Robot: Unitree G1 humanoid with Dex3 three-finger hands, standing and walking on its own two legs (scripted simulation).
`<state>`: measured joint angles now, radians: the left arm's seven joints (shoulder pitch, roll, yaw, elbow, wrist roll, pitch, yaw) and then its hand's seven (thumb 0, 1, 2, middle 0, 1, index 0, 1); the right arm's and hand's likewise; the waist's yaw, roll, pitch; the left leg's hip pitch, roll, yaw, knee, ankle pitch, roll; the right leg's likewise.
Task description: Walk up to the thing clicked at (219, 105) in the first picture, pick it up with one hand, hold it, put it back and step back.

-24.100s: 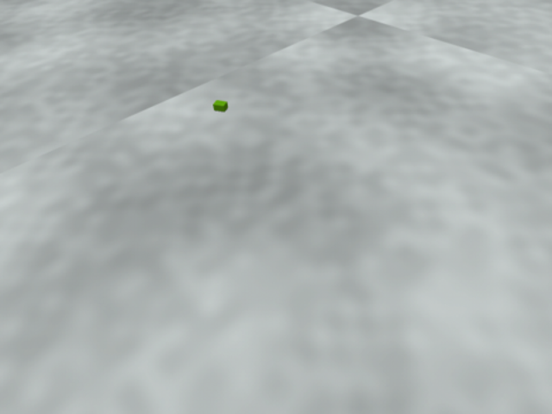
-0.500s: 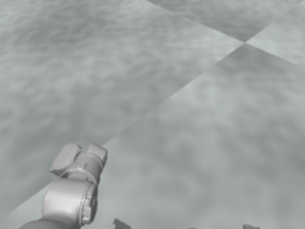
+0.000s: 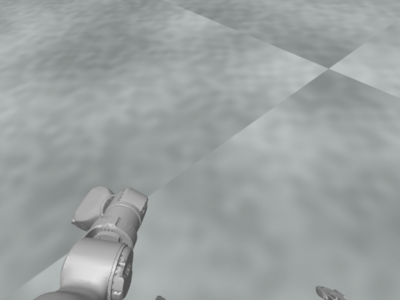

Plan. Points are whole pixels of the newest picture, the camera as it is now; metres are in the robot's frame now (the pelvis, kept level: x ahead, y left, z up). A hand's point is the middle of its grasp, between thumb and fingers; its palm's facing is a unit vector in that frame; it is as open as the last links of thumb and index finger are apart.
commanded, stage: hold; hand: left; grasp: from above
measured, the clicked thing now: (112, 220) +0.34 +0.23 -0.06
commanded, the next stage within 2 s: crouch in 1.16 s
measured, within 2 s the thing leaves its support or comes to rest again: neither
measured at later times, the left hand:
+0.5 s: hand (111, 219) +0.32 +0.21 -0.02, palm faces -0.12 -0.41 -0.90, open 10.5 cm
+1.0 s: hand (104, 222) +0.31 +0.22 -0.01, palm faces -0.11 -0.41 -0.91, open 10.5 cm
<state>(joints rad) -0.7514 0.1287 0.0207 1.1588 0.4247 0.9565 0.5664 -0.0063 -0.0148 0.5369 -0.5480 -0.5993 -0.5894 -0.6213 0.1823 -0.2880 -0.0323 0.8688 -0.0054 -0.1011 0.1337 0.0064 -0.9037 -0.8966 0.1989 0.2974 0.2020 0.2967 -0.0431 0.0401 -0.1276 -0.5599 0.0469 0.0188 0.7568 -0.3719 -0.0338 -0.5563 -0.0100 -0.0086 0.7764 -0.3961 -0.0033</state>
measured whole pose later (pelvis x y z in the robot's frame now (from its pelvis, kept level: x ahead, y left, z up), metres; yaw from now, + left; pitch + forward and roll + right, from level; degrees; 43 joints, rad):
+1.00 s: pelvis +0.00 +0.00 +0.02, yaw +0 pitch +6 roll +0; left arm -0.69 0.11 -0.04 1.04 0.42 1.04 0.54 -0.02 -0.06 0.55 -0.62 -0.54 -0.64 -0.58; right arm 0.12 -0.28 0.00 0.84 0.01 -0.10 0.13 0.01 -0.90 -0.90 0.20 0.30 0.20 0.30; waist 0.00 0.04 -0.10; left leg -0.42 0.04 0.02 0.62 -0.31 -0.03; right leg -0.42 -0.01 -0.01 0.65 -0.34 -0.01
